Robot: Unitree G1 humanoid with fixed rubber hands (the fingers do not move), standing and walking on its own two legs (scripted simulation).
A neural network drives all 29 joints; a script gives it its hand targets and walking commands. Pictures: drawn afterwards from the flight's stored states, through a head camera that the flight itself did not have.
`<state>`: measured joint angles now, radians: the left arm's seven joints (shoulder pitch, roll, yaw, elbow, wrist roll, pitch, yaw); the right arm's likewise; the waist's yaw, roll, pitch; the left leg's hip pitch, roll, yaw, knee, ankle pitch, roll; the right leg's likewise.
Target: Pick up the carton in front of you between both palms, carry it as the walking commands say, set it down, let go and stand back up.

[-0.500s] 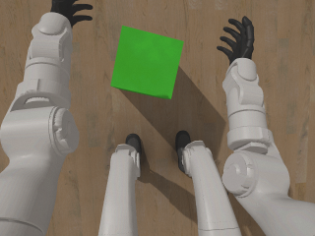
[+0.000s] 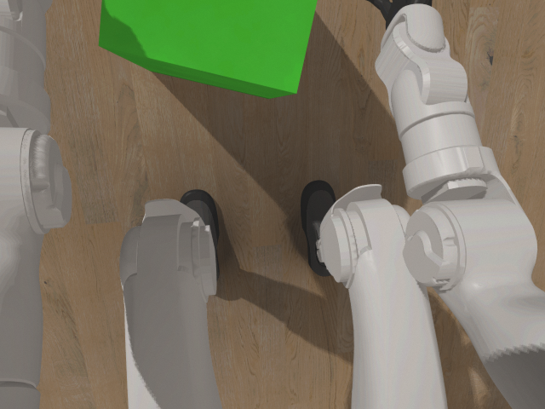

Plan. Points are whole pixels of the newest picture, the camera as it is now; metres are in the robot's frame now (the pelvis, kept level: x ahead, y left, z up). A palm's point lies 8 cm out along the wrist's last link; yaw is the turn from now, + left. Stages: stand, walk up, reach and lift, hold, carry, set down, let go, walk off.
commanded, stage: reach and lift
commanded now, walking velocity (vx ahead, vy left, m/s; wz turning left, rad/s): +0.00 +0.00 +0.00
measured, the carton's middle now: (220, 3) +0.55 +0.08 -0.30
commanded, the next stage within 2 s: none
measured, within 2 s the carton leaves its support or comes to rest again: leaves its support in 1.04 s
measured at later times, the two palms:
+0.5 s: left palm out of the picture +0.58 +0.23 -0.22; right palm (377, 2) +0.54 -0.11 -0.21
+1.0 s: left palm out of the picture +0.57 +0.22 -0.22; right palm out of the picture +0.55 -0.08 -0.20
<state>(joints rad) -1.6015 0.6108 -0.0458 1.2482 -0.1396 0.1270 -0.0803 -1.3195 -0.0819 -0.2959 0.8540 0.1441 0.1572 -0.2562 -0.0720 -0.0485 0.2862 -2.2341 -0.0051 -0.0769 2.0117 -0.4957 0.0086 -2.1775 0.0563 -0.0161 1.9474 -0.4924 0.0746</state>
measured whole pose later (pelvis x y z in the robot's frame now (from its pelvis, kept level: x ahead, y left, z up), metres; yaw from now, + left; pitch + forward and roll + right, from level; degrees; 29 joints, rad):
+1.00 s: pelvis +0.01 +0.01 -0.05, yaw -1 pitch +38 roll -7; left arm -1.61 0.46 -0.04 1.20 0.00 0.22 -0.06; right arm -1.45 -0.02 -0.57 0.95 -0.05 0.19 -0.21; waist -0.02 -0.09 0.33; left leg -2.31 0.02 -0.05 2.22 -0.57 0.05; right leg -2.25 0.09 0.01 2.14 -0.56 0.11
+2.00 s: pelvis +0.04 -0.01 +0.15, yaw +7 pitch +37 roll -2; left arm -0.86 0.06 0.28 0.71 0.19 0.41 0.00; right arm -0.75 0.16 -0.49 0.54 -0.15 0.34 -0.15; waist -0.03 -0.04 -0.22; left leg -1.70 -0.05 -0.08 1.54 -0.48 -0.02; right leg -1.66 0.06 0.06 1.53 -0.52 0.06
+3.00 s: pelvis +0.10 -0.02 +0.35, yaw +8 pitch -3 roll +0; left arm -0.30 -0.16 0.28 0.42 0.31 0.63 0.01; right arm -0.35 0.18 -0.33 0.45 -0.31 0.57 -0.02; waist 0.00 -0.01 -0.04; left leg -0.22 -0.01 -0.08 0.48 -0.22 -0.02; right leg -0.21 0.03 0.08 0.50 -0.25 0.01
